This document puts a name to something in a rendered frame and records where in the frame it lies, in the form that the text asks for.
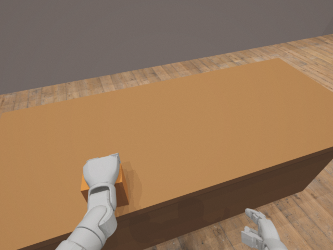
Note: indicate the right robot hand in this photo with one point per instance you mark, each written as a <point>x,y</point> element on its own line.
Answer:
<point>266,230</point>

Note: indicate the left robot hand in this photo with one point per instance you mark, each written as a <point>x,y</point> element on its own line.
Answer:
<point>102,170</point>

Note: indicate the right robot forearm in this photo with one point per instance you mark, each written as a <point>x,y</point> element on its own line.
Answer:
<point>273,244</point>

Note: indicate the left robot forearm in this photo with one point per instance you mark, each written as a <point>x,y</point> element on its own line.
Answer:
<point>99,222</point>

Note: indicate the sponge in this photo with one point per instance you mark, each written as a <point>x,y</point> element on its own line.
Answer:
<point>120,185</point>

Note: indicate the table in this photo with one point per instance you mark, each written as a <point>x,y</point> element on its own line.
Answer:
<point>194,150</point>

